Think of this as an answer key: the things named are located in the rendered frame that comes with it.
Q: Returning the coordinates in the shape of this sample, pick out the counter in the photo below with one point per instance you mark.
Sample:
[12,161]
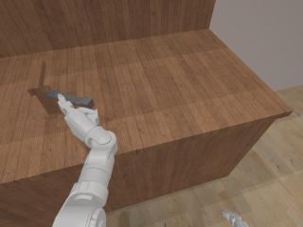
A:
[184,107]

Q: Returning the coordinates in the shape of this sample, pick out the robot right hand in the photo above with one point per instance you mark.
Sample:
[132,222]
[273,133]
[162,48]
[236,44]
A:
[234,219]

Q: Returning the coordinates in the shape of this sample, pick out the robot left upper arm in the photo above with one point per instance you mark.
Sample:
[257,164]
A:
[81,216]

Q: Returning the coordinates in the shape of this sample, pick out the tap lever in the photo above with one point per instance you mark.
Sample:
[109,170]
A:
[84,102]

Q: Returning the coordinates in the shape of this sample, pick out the robot left hand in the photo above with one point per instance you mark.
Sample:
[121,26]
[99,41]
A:
[80,120]

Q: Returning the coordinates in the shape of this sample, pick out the left robot forearm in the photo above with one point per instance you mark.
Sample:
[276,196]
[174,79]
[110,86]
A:
[92,186]

